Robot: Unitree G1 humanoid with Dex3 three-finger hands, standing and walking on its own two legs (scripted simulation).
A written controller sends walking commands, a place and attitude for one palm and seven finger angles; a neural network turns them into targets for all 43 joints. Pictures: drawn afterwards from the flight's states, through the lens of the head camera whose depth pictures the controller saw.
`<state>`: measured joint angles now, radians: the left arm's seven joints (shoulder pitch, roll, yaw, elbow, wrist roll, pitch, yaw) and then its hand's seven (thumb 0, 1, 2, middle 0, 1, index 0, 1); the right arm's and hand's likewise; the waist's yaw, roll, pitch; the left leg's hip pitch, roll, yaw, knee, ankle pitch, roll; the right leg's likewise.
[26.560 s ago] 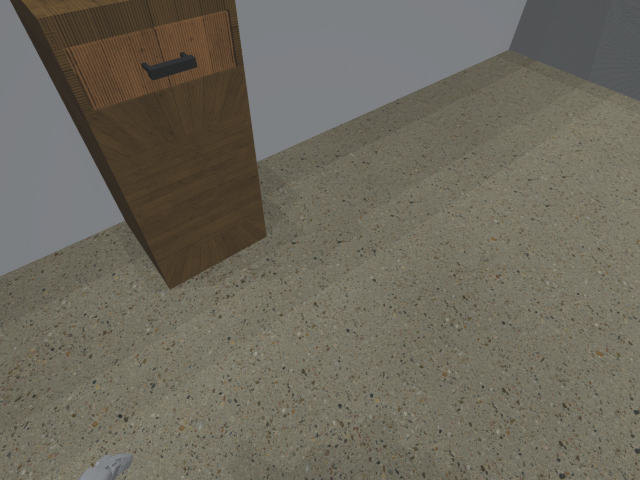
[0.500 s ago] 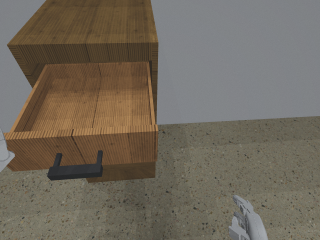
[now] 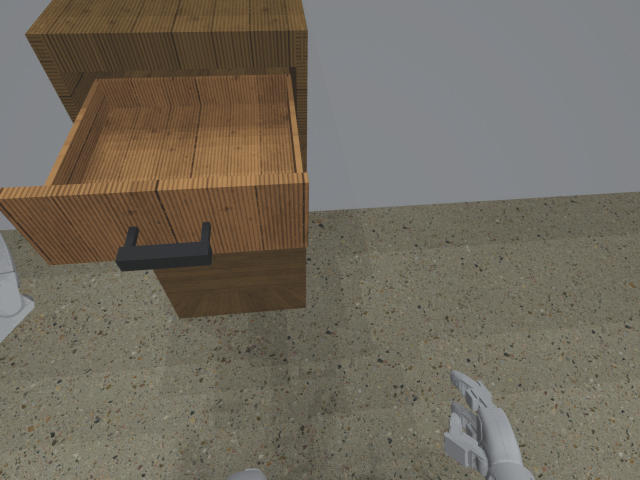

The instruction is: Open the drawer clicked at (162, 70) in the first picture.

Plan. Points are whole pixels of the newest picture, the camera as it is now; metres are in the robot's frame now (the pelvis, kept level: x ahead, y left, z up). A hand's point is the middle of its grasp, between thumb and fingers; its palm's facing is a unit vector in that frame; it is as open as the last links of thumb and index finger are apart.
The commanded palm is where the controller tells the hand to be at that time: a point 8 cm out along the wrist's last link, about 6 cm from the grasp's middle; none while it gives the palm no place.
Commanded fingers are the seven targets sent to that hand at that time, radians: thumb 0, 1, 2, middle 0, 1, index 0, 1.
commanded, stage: stop stepping back and stand still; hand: left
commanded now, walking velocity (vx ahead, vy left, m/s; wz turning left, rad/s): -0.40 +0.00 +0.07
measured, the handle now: (167, 243) +0.39 +0.24 +0.05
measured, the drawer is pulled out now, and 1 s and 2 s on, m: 0.29 0.29 0.29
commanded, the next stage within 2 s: let the arm hang, fingers relaxed in 0.76 s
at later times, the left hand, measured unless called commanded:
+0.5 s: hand out of the picture +0.07 +0.24 +0.23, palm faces +0.54 -0.74 -0.40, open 7.4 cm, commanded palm +0.01 +0.27 +0.24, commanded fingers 0.00 0.90 0.90 -0.20 -0.30 -0.20 -0.30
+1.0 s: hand out of the picture +0.08 +0.25 +0.02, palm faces +0.24 -0.87 -0.43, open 7.4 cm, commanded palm none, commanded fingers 0.00 0.90 0.90 -0.20 -0.30 -0.20 -0.30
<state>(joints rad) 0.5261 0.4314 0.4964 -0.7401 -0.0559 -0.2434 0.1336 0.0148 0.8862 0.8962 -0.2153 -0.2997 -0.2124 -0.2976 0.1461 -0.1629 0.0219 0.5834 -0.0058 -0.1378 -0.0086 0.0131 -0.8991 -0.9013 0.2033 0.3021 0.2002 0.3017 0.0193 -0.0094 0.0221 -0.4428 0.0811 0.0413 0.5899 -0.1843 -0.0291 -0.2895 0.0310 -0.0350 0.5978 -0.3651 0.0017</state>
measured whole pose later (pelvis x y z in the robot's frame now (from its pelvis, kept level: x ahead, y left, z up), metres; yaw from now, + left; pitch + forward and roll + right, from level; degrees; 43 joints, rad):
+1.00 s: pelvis -0.11 +0.00 +0.00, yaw +5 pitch +0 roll +0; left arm 0.31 0.29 0.15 0.15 0.04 -0.01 0.03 0.00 0.90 0.90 -0.20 -0.30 -0.20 -0.29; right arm 0.19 -0.25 -0.01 0.80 -0.01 -0.04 0.01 0.01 -0.90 -0.90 0.20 0.30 0.20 0.30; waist -0.01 0.08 -0.07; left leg -0.33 0.00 0.02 0.64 -0.32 0.01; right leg -0.34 0.01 -0.06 0.63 -0.30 -0.03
